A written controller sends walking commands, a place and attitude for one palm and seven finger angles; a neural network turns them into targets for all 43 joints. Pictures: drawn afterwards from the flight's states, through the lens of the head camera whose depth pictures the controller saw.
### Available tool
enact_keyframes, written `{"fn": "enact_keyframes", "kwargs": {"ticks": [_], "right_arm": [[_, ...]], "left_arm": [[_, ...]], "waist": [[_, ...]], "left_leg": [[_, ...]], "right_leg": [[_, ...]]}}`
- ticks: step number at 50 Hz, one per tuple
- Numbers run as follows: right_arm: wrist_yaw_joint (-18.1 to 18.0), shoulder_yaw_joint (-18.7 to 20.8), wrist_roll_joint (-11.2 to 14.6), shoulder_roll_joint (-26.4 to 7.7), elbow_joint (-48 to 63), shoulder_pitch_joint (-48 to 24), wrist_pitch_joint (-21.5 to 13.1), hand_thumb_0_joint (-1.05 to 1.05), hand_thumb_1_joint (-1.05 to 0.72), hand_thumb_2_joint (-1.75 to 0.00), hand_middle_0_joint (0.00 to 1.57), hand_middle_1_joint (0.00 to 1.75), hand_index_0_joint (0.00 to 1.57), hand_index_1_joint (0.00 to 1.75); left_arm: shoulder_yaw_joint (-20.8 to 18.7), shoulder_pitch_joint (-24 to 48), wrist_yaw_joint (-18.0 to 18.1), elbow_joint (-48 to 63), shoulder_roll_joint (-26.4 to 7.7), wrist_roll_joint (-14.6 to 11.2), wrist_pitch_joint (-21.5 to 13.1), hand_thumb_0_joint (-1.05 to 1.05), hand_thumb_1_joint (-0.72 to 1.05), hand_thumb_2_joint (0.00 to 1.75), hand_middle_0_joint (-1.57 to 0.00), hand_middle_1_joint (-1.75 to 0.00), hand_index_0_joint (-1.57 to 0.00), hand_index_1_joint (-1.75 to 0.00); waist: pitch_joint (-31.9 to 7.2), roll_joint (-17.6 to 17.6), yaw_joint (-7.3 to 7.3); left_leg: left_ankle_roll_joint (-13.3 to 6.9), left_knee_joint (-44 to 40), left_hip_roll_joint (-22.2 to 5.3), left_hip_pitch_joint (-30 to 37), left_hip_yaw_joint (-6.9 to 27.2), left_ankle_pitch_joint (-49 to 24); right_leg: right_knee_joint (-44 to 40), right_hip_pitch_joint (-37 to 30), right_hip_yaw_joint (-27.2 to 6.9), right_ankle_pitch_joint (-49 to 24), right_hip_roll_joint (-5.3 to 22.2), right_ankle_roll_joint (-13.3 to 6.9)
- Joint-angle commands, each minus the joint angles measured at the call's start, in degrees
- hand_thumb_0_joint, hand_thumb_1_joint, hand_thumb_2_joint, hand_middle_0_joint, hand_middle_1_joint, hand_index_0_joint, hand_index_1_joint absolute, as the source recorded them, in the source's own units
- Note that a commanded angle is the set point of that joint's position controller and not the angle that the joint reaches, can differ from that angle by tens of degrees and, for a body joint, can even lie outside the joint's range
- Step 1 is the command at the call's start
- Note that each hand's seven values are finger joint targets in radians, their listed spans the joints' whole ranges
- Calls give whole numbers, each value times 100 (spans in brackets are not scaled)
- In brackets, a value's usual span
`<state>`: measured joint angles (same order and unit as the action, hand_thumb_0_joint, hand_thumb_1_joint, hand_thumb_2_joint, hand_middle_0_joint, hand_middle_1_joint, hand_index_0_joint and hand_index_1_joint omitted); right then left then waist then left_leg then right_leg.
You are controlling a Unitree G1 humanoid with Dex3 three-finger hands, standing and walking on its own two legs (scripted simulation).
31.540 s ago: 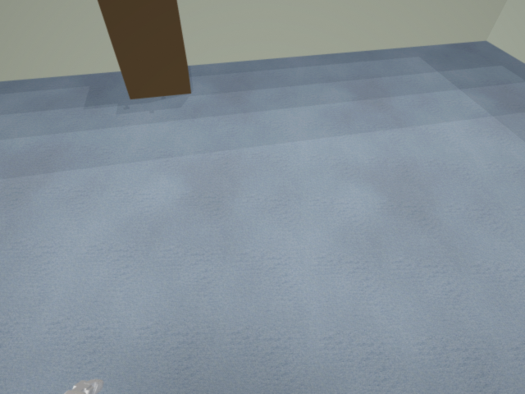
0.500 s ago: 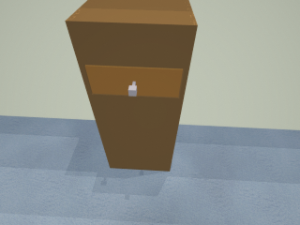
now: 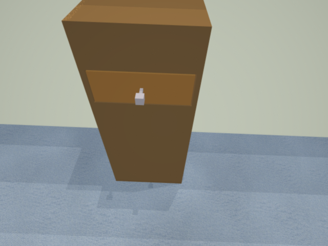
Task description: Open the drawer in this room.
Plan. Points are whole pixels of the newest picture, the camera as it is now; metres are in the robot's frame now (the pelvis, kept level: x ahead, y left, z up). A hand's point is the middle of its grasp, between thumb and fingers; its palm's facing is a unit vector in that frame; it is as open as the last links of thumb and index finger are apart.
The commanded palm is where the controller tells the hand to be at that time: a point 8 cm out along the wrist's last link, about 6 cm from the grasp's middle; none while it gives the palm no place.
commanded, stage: shuffle to correct the standing spot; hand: left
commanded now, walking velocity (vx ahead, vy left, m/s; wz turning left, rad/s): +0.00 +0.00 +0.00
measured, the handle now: (140, 95) +0.61 +0.12 +0.00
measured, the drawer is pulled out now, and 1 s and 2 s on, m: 0.00 0.00 0.00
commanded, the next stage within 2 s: come to a stop and stand still in 0.42 s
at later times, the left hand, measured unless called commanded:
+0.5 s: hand out of the picture +0.03 +0.12 -0.18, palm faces +0.07 -0.98 -0.16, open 7.4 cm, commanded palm none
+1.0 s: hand out of the picture +0.13 +0.14 -0.18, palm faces +0.02 -0.96 -0.26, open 7.3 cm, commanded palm none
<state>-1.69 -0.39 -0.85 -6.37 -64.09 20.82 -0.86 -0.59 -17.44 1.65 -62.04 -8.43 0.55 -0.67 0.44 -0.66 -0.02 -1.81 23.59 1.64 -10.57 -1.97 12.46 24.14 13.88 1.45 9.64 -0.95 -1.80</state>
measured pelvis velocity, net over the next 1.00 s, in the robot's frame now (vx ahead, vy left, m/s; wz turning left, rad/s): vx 0.10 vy -0.04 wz -0.04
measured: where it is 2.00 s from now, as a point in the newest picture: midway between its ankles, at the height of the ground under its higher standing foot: outside the picture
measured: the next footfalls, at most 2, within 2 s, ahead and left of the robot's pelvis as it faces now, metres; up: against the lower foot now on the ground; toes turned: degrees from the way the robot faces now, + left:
left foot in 0.72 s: +0.12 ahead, +0.07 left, +0.00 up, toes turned -2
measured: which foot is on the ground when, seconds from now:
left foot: down 0.00-0.42, up 0.44-0.70, down 0.72-1.00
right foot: down 0.00-1.00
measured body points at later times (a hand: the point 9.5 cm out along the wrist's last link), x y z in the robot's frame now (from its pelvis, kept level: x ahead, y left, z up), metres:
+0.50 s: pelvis +0.06 -0.04 -0.01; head +0.08 -0.04 +0.44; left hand +0.03 +0.18 -0.16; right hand +0.05 -0.27 -0.17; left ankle +0.00 +0.08 -0.72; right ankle +0.04 -0.10 -0.74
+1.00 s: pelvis +0.10 -0.04 -0.01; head +0.13 -0.05 +0.44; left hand +0.13 +0.20 -0.16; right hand +0.17 -0.26 -0.17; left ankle +0.13 +0.06 -0.74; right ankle +0.04 -0.10 -0.74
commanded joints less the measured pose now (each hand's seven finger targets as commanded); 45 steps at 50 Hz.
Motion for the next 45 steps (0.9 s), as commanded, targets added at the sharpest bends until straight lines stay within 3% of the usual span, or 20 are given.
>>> {"fn": "enact_keyframes", "kwargs": {"ticks": [1,5,8,12,15,18,20,21,22,24,25,29,31,33,34,35,36,38,40,45], "right_arm": [[-58,73,7,-605,220,190,-115,0,-90,-90,20,30,20,30],[-59,58,9,-602,182,189,-116,0,-90,-90,20,30,20,30],[-59,102,-32,-698,178,203,-92,0,-90,-90,20,30,20,30],[-73,230,-66,-939,289,78,-67,0,-90,-90,20,30,20,30],[-94,300,-66,-1008,404,9,-87,0,-90,-90,20,30,20,30],[-108,302,-60,-902,451,-14,-126,0,-90,-90,20,30,20,30],[-127,255,-44,-744,486,-48,-167,0,-90,-90,20,30,20,30],[-126,221,-40,-601,491,-31,-176,0,-90,-90,20,30,20,30],[-128,198,-49,-579,545,-198,-167,0,-90,-90,20,30,20,30],[-116,217,-20,-574,673,-588,-175,0,-90,-90,20,30,20,30],[-91,237,-16,-550,691,-702,-172,0,-90,-90,20,30,20,30],[-24,176,1,-306,685,-767,-115,0,-90,-90,20,30,20,30],[-34,102,46,-222,616,-686,-106,0,-90,-90,20,30,20,30],[-64,85,80,-240,489,-425,-138,0,-90,-90,20,30,20,30],[-109,114,68,-443,447,-282,-156,0,-90,-90,20,30,20,30],[-152,150,53,-652,469,-296,-176,0,-90,-90,20,30,20,30],[-181,183,58,-784,515,-257,-119,0,-90,-90,20,30,20,30],[-224,178,92,-843,538,-414,-73,0,-90,-90,20,30,20,30],[-230,194,74,-863,629,-636,-19,0,-90,-90,20,30,20,30],[-184,308,23,-850,798,-680,100,0,-90,-90,20,30,20,30]], "left_arm": [[-29,-398,8,140,-336,5,-59,0,90,90,-20,-30,-20,-30],[-17,-350,15,127,-347,3,-66,0,90,90,-20,-30,-20,-30],[-45,-396,-23,110,-355,38,-33,0,90,90,-20,-30,-20,-30],[-108,-456,-117,231,-281,111,16,0,90,90,-20,-30,-20,-30],[-148,-571,-172,312,-244,151,3,0,90,90,-20,-30,-20,-30],[-186,-773,-189,290,-295,136,-43,0,90,90,-20,-30,-20,-30],[-229,-998,-168,235,-424,122,-73,0,90,90,-20,-30,-20,-30],[-280,-1158,-141,176,-565,110,-80,0,90,90,-20,-30,-20,-30],[-311,-1311,-113,137,-629,92,-80,0,90,90,-20,-30,-20,-30],[-314,-1417,-59,119,-578,118,-73,0,90,90,-20,-30,-20,-30],[-314,-1329,-48,145,-565,121,-81,0,90,90,-20,-30,-20,-30],[-257,-1015,14,229,-442,121,-131,0,90,90,-20,-30,-20,-30],[-192,-861,38,206,-405,91,-163,0,90,90,-20,-30,-20,-30],[-145,-747,63,163,-406,52,-190,0,90,90,-20,-30,-20,-30],[-135,-781,83,154,-383,15,-186,0,90,90,-20,-30,-20,-30],[-121,-923,109,166,-309,-16,-150,0,90,90,-20,-30,-20,-30],[-107,-1006,169,204,-214,6,-93,0,90,90,-20,-30,-20,-30],[-84,-969,216,246,-245,36,-29,0,90,90,-20,-30,-20,-30],[-95,-894,189,282,-326,27,15,0,90,90,-20,-30,-20,-30],[-182,-607,193,550,-570,45,31,0,90,90,-20,-30,-20,-30]], "waist": [[351,-4,-54],[367,95,-21],[472,-21,7],[749,476,6],[801,425,-22],[636,2,-57],[447,-719,-115],[243,-1166,-135],[241,-1363,-235],[262,-693,-321],[187,-331,-286],[161,-63,-99],[10,-129,-17],[-152,-355,127],[-271,-218,149],[-358,147,73],[-265,303,54],[78,983,-24],[127,705,-91],[-435,-26,-19]], "left_leg": [[-52,-766,-727,-726,731,387],[-35,-754,-733,-601,665,282],[-94,-838,-821,-575,765,1189],[-346,-1271,-1280,-687,1234,2215],[-480,-1103,-1432,-602,1288,1965],[-386,-505,-1183,-692,878,1209],[-202,466,-684,-1013,187,743],[-65,1259,-334,-1329,-285,858],[9,2017,-239,-1781,-364,1511],[12,3117,-378,-2374,-163,1982],[22,3255,-416,-2395,-156,1924],[139,2535,-416,-1804,-185,1260],[184,1600,-347,-1151,-161,761],[173,340,-234,-270,-161,-350],[70,56,-415,252,-34,-1519],[-189,381,-940,748,300,-3185],[-397,588,-1307,862,490,-4017],[-657,507,-1586,680,826,-4697],[-609,381,-1491,420,849,-4356],[-308,765,-1077,450,444,-3020]], "right_leg": [[-397,-465,-663,14,576,-51],[-417,-383,-678,12,577,-49],[-267,-128,-606,775,431,-77],[392,373,-253,1045,197,-81],[542,548,-223,856,211,-100],[243,178,-595,585,338,-200],[-240,-411,-1262,210,727,-382],[-556,-868,-1800,-126,1104,-557],[-758,-1162,-2218,-780,1403,-849],[-712,-1452,-2312,-1974,1728,-1463],[-643,-1498,-2057,-2162,1642,-1543],[-641,-995,-1432,-2916,1389,-1283],[-469,-914,-1131,-3535,1205,-1028],[-34,-868,-782,-3870,871,-576],[228,-708,-752,-3678,743,-250],[294,-291,-650,-2916,586,99],[206,11,-632,-1845,441,251],[286,151,-549,-653,346,349],[263,-6,-526,-374,374,284],[358,-184,-789,-2261,657,287]]}}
